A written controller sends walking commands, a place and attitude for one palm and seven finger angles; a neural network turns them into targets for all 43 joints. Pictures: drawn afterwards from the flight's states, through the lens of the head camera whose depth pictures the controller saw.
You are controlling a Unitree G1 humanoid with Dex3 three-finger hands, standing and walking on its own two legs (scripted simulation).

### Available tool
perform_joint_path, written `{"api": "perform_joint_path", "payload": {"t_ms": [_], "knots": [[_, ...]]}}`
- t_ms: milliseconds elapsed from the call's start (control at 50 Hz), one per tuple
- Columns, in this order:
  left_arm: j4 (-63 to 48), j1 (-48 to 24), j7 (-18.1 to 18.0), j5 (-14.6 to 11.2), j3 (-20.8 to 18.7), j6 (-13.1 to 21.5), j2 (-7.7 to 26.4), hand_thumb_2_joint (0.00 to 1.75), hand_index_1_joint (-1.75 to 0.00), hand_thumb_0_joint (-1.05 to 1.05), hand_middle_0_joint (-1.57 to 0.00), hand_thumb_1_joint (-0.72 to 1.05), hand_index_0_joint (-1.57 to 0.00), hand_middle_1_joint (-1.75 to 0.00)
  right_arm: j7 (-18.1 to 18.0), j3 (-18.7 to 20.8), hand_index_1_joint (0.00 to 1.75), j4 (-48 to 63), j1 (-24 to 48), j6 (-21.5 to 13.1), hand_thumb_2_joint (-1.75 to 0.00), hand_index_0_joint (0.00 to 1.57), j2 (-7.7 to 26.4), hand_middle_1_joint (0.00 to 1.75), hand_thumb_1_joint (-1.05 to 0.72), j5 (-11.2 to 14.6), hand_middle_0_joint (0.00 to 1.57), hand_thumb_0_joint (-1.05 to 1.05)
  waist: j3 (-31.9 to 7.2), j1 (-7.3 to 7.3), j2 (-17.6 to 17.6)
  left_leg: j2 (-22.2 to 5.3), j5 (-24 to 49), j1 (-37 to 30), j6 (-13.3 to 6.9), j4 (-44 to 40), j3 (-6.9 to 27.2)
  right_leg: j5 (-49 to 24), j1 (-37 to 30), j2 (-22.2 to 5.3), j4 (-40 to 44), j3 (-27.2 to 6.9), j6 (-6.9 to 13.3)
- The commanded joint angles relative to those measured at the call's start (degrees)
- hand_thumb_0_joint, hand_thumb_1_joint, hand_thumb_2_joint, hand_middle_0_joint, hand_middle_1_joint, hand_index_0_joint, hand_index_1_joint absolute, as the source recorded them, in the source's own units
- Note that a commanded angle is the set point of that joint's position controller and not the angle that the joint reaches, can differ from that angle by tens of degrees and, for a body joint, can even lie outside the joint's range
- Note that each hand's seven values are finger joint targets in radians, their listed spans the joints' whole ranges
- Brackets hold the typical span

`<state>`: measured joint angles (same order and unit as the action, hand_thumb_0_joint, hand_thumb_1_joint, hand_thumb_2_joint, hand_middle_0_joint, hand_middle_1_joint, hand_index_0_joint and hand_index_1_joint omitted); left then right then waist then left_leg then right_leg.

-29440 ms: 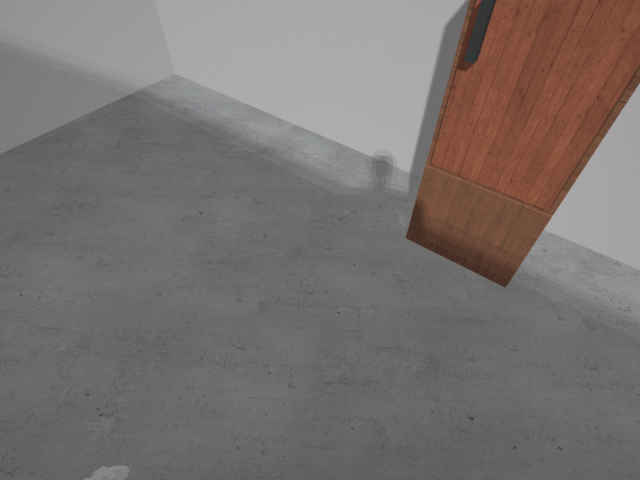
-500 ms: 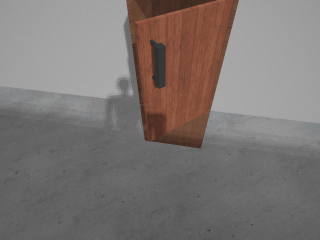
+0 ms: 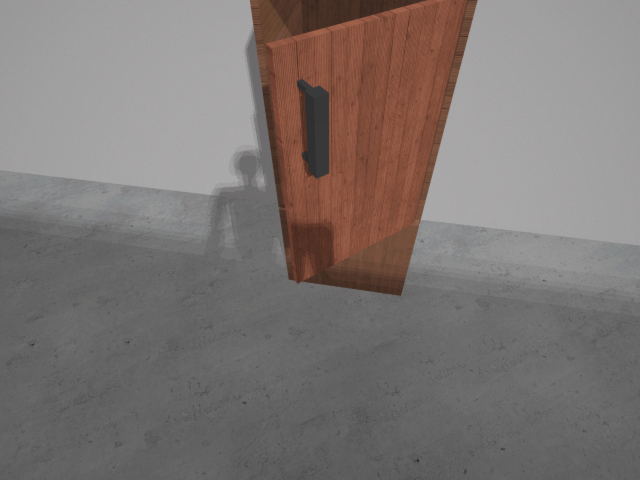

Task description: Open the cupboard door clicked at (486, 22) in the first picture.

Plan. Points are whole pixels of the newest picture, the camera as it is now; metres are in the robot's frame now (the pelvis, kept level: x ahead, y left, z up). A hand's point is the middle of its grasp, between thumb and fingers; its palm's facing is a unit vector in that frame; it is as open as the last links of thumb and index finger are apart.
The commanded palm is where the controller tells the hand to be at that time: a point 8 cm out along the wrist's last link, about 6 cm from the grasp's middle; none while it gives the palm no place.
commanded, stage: walk to a spot facing it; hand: left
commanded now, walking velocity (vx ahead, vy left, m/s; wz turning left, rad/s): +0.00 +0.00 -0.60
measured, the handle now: (311, 129) +0.62 +0.05 +0.10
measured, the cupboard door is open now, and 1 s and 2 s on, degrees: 43 43 43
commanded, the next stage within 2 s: none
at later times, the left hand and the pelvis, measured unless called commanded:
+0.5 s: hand out of the picture +0.10 +0.19 -0.17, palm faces -0.15 -0.96 -0.22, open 7.3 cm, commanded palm none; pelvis -0.01 +0.01 -0.01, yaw -12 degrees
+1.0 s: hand (233, 467) +0.17 +0.15 -0.18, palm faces -0.45 -0.87 -0.20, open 7.3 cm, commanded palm none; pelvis -0.01 +0.01 -0.01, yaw -30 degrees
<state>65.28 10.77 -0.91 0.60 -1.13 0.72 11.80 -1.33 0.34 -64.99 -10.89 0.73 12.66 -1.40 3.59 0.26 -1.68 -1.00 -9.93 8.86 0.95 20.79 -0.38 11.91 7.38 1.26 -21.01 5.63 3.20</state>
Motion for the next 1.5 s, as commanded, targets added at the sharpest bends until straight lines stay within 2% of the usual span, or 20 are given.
{"api": "perform_joint_path", "payload": {"t_ms": [0, 240, 320, 340, 520, 560, 620, 780, 820, 840, 940, 1080, 1120, 1140, 1180, 1340, 1360, 1380, 1400, 1480], "knots": [[-2.20, 1.01, -0.63, -0.18, -1.75, 0.99, 9.84, 0.90, -0.30, 0.00, -0.20, 0.90, -0.20, -0.30, -0.40, 1.41, 0.30, 1.76, -1.43, -0.68, -0.90, 0.20, 7.58, 0.30, -0.90, 0.03, 0.20, 0.00, -1.37, 0.17, 1.44, -4.94, 4.89, -1.04, -2.04, -2.30, 3.68, -3.97, 1.49, -8.63, 6.32, -9.03, 0.05], [-7.75, 0.79, -0.33, 0.54, -4.61, -2.45, 9.27, 0.90, -0.30, 0.00, -0.20, 0.90, -0.20, -0.30, -1.46, 3.26, 0.30, 6.59, -4.85, 1.02, -0.90, 0.20, 4.30, 0.30, -0.90, 0.37, 0.20, 0.00, -1.80, 1.17, 4.78, -4.62, -4.23, 2.11, -0.65, 9.10, -2.88, -11.04, 8.28, -10.80, 0.64, -18.70, 3.82], [-11.31, -1.01, 0.92, 0.31, -4.32, -3.27, 5.71, 0.90, -0.30, 0.00, -0.20, 0.90, -0.20, -0.30, -2.09, 4.46, 0.30, 7.72, -6.90, -0.04, -0.90, 0.20, 9.45, 0.30, -0.90, -0.57, 0.20, 0.00, -1.57, 1.63, -13.66, -22.07, 3.85, -2.77, -9.90, -6.80, 12.52, 12.85, 19.91, 0.50, -26.02, -6.26, -2.09], [-11.90, -1.85, 0.98, 0.52, -4.58, -3.64, 6.17, 0.90, -0.30, 0.00, -0.20, 0.90, -0.20, -0.30, -2.29, 4.41, 0.30, 8.15, -7.19, -0.37, -0.90, 0.20, 9.44, 0.30, -0.90, -0.61, 0.20, 0.00, -2.31, 1.40, -10.90, -24.62, 6.53, -2.48, -12.29, -6.95, 13.11, 18.93, 21.40, -0.91, -36.22, -7.74, -2.37], [-12.88, 5.01, 1.96, 0.69, -5.13, -2.90, 6.04, 0.90, -0.30, 0.00, -0.20, 0.90, -0.20, -0.30, -1.16, 5.44, 0.30, 11.66, -1.55, -0.03, -0.90, 0.20, 10.03, 0.30, -0.90, -0.34, 0.20, 0.00, -3.70, -3.15, -2.00, -15.35, 4.18, 6.59, -2.56, 11.14, -7.08, -0.83, 2.91, -2.89, -7.30, -3.69, -2.03], [-12.91, 7.65, 0.54, 0.91, -6.89, -2.20, 16.54, 0.90, -0.30, 0.00, -0.20, 0.90, -0.20, -0.30, -0.28, 4.61, 0.30, 15.70, 2.06, 0.92, -0.90, 0.20, 4.66, 0.30, -0.90, 0.64, 0.20, 0.00, -1.50, -5.74, 19.76, -2.51, -27.76, 21.97, 2.22, 36.10, -8.48, -14.53, 1.36, -23.02, 5.65, -33.51, 9.46], [-14.86, 1.78, -0.42, 1.14, -6.57, -2.23, 13.13, 0.90, -0.30, 0.00, -0.20, 0.90, -0.20, -0.30, -0.37, 4.84, 0.30, 16.45, 3.52, 0.93, -0.90, 0.20, 5.11, 0.30, -0.90, 0.59, 0.20, 0.00, -2.86, -2.12, 16.12, -3.57, -20.50, 25.14, 1.78, 43.99, 0.51, -13.17, 2.00, -16.04, 0.81, -30.75, 9.65], [-16.16, -1.90, 0.02, 0.52, -5.95, -2.82, 11.99, 0.90, -0.30, 0.00, -0.20, 0.90, -0.20, -0.30, -1.09, 4.04, 0.30, 15.00, -3.56, -0.11, -0.90, 0.20, 4.27, 0.30, -0.90, 1.32, 0.20, 0.00, -7.16, 2.31, 8.67, -0.08, -5.58, 0.25, 1.39, 7.02, -0.98, -16.49, 10.75, -8.67, -6.59, -27.14, 3.07], [-18.76, -1.20, 1.35, -0.45, -4.59, -3.23, 6.05, 0.90, -0.30, 0.00, -0.20, 0.90, -0.20, -0.30, -1.68, 5.71, 0.30, 16.11, -4.73, -0.99, -0.90, 0.20, 14.06, 0.30, -0.90, -0.31, 0.20, 0.00, -6.41, 2.42, -16.72, -23.33, -1.64, -8.02, -7.94, -6.59, 23.15, 17.49, 27.50, 3.08, -25.83, -11.87, -3.99], [-20.32, -2.86, 1.70, 0.18, -4.76, -2.86, 7.98, 0.90, -0.30, 0.00, -0.20, 0.90, -0.20, -0.30, -1.95, 5.73, 0.30, 17.36, -4.63, -0.88, -0.90, 0.20, 15.25, 0.30, -0.90, -0.39, 0.20, 0.00, -4.88, 2.55, -10.93, -28.46, 0.47, -1.26, -12.56, -5.89, 25.29, 22.27, 25.82, -0.17, -35.50, -9.49, -5.18], [-19.14, -3.97, 3.01, 0.49, -4.49, -3.37, 5.55, 0.90, -0.30, 0.00, -0.20, 0.90, -0.20, -0.30, -1.75, 4.47, 0.30, 17.81, -0.95, -1.27, -0.90, 0.20, 10.29, 0.30, -0.90, -0.96, 0.20, 0.00, -4.34, 0.24, -10.17, -16.65, 24.98, -2.86, -8.21, 2.03, 2.94, 16.43, 24.63, -2.30, -39.49, -4.67, -6.44], [-18.10, 2.12, 3.04, 0.42, -4.53, -2.45, 8.03, 0.90, -0.30, 0.00, -0.20, 0.90, -0.20, -0.30, -0.61, 5.46, 0.30, 17.42, -1.82, -0.33, -0.90, 0.20, 12.04, 0.30, -0.90, -0.18, 0.20, 0.00, -6.53, -2.02, -6.91, -15.16, 14.34, 4.18, -2.12, 13.59, -4.71, -1.10, 1.74, -1.36, -7.06, -1.37, -2.93], [-16.30, 7.74, 1.33, 0.75, -6.56, -1.76, 18.85, 0.90, -0.30, 0.00, -0.20, 0.90, -0.20, -0.30, -0.21, 4.12, 0.30, 21.39, 2.20, 0.31, -0.90, 0.20, 6.19, 0.30, -0.90, 1.08, 0.20, 0.00, -6.10, -5.68, 20.60, -2.71, -28.80, 23.95, 3.06, 38.03, -7.29, -28.30, -6.00, -23.95, 2.50, -31.72, 8.85], [-16.85, 6.87, 1.02, 0.62, -6.52, -2.27, 19.56, 0.90, -0.30, 0.00, -0.20, 0.90, -0.20, -0.30, -0.06, 3.72, 0.30, 21.35, 0.58, 0.55, -0.90, 0.20, 6.88, 0.30, -0.90, 0.94, 0.20, 0.00, -5.23, -5.08, 13.57, -4.02, -26.86, 23.53, 2.06, 41.35, -1.84, -21.41, -2.41, -23.57, 0.68, -29.84, 11.20], [-17.67, 1.63, -0.05, 0.98, -6.25, -2.41, 14.92, 0.90, -0.30, 0.00, -0.20, 0.90, -0.20, -0.30, -0.59, 4.25, 0.30, 19.78, 2.64, 0.70, -0.90, 0.20, 7.12, 0.30, -0.90, 0.91, 0.20, 0.00, -5.44, -3.03, 18.74, -4.67, -21.86, 25.92, 2.61, 44.81, 0.40, -17.59, -1.79, -17.27, -0.42, -27.64, 10.00], [-18.08, -3.80, 0.53, 0.73, -5.58, -2.89, 12.82, 0.90, -0.30, 0.00, -0.20, 0.90, -0.20, -0.30, -0.37, 3.91, 0.30, 16.15, -5.55, 0.14, -0.90, 0.20, 4.84, 0.30, -0.90, 1.09, 0.20, 0.00, -5.76, 2.50, 9.67, -0.58, -7.24, 2.98, 2.07, 10.70, -2.12, -6.09, 12.60, -9.77, -4.37, -24.95, 3.43], [-18.89, -3.96, 0.76, 0.17, -5.03, -3.22, 10.58, 0.90, -0.30, 0.00, -0.20, 0.90, -0.20, -0.30, -0.84, 4.22, 0.30, 15.53, -7.86, -0.50, -0.90, 0.20, 7.96, 0.30, -0.90, 0.75, 0.20, 0.00, -6.91, 3.14, 2.41, -5.50, -8.11, -2.75, 0.00, 1.76, 3.94, -0.20, 18.26, -5.35, -9.36, -22.04, 0.56], [-20.01, -2.16, 1.43, -0.45, -4.21, -3.44, 6.60, 0.90, -0.30, 0.00, -0.20, 0.90, -0.20, -0.30, -1.15, 5.35, 0.30, 15.94, -8.57, -1.12, -0.90, 0.20, 14.04, 0.30, -0.90, -0.41, 0.20, 0.00, -7.17, 2.73, -14.81, -20.40, -6.98, -6.80, -5.69, -5.08, 20.42, 14.00, 26.70, 2.46, -22.55, -12.76, -3.28], [-21.13, -3.84, 1.87, -0.09, -4.33, -3.01, 7.95, 0.90, -0.30, 0.00, -0.20, 0.90, -0.20, -0.30, -1.79, 5.63, 0.30, 16.69, -9.21, -1.23, -0.90, 0.20, 16.06, 0.30, -0.90, -0.68, 0.20, 0.00, -7.25, 3.25, -13.31, -27.95, -1.93, -2.70, -11.42, -6.79, 25.93, 23.30, 26.19, 1.30, -35.16, -8.00, -4.62], [-19.67, -6.27, 2.96, 0.30, -4.01, -3.00, 5.86, 0.90, -0.30, 0.00, -0.20, 0.90, -0.20, -0.30, -1.44, 4.50, 0.30, 16.80, -4.66, -1.61, -0.90, 0.20, 11.27, 0.30, -0.90, -1.08, 0.20, 0.00, -4.49, 0.94, -9.40, -19.29, 23.11, -0.79, -9.03, 1.01, 6.54, 18.88, 23.87, -2.76, -38.76, -5.22, -5.69]]}}
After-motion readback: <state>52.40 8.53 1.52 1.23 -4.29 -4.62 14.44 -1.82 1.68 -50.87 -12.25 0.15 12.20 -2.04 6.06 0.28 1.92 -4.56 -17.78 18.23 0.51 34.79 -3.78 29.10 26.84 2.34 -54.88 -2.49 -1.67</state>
